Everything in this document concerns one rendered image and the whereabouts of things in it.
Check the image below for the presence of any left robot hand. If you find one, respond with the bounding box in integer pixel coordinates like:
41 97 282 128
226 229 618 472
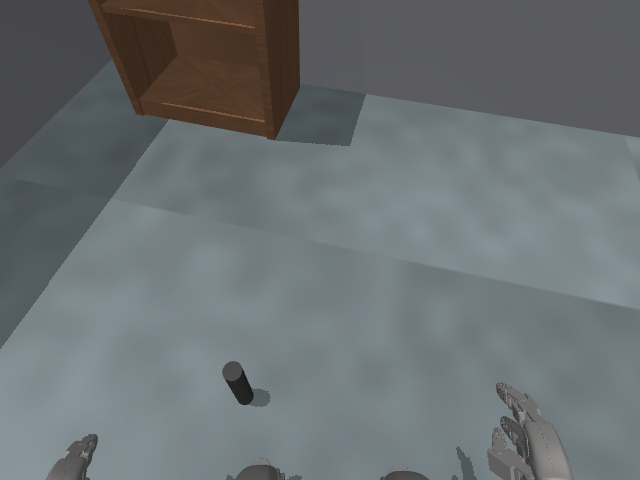
46 434 98 480

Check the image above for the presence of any can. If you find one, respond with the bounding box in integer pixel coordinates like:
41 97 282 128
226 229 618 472
222 361 254 405

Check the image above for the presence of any bookshelf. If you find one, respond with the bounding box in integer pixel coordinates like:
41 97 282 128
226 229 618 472
88 0 300 140

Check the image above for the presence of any right robot hand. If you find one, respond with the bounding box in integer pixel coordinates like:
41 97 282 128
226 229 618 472
487 382 574 480

